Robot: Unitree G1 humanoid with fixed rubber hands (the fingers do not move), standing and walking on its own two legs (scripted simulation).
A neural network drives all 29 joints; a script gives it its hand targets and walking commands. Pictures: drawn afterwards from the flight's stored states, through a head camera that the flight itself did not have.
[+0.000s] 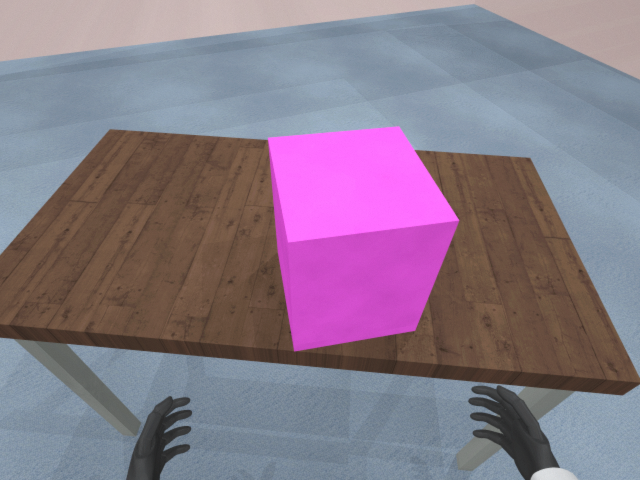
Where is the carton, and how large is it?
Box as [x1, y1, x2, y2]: [268, 126, 458, 351]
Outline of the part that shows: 398,126 268,138 277,248 294,351 414,330 416,327 458,222 458,219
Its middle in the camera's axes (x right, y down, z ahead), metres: +0.04 +0.00 +0.59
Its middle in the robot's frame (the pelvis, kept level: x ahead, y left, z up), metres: +0.44 -0.01 +0.04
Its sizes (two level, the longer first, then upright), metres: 0.210 0.200 0.250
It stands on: a table, 0.70 m high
